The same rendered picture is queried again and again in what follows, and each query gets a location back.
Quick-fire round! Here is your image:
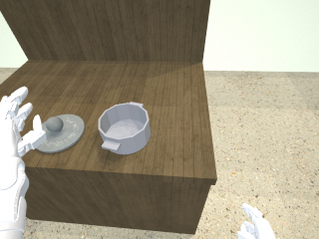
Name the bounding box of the table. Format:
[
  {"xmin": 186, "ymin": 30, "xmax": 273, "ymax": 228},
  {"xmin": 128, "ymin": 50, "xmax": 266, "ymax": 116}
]
[{"xmin": 0, "ymin": 0, "xmax": 217, "ymax": 235}]

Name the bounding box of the left robot hand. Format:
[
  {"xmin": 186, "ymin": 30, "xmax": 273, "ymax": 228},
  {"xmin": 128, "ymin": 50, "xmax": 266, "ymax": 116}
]
[{"xmin": 0, "ymin": 87, "xmax": 47, "ymax": 158}]

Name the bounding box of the right robot hand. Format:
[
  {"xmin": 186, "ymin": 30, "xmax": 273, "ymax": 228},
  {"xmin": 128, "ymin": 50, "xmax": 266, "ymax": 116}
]
[{"xmin": 237, "ymin": 203, "xmax": 276, "ymax": 239}]

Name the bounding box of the left robot forearm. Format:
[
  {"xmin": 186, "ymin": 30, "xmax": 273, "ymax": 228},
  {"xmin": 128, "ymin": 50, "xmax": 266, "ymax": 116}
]
[{"xmin": 0, "ymin": 156, "xmax": 29, "ymax": 239}]

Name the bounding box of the pot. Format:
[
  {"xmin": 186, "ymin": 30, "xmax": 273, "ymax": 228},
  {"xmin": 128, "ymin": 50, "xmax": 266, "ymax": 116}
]
[{"xmin": 98, "ymin": 102, "xmax": 151, "ymax": 155}]

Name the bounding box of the lid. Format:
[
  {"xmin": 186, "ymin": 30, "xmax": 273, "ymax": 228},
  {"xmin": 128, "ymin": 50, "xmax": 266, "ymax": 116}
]
[{"xmin": 36, "ymin": 114, "xmax": 85, "ymax": 153}]

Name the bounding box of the knob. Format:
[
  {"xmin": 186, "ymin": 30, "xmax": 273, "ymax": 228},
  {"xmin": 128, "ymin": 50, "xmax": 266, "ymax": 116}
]
[{"xmin": 46, "ymin": 117, "xmax": 64, "ymax": 132}]

